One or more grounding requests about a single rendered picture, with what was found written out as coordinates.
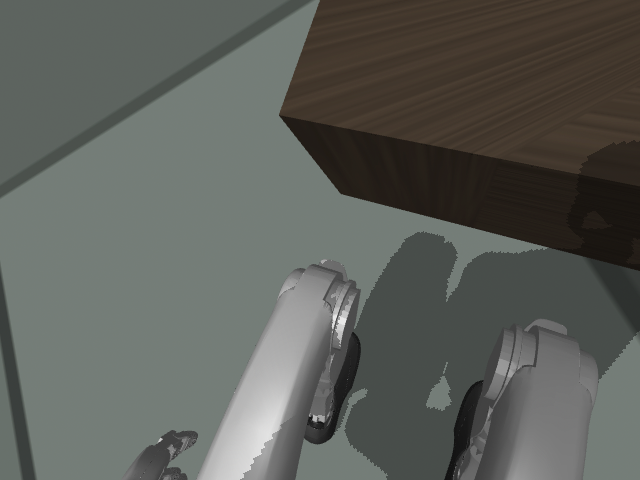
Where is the right robot foot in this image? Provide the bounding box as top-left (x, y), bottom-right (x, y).
top-left (444, 380), bottom-right (484, 480)

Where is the left robot foot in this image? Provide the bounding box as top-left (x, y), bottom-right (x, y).
top-left (304, 332), bottom-right (361, 444)

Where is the left robot hand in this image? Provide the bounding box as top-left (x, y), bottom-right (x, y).
top-left (121, 430), bottom-right (198, 480)

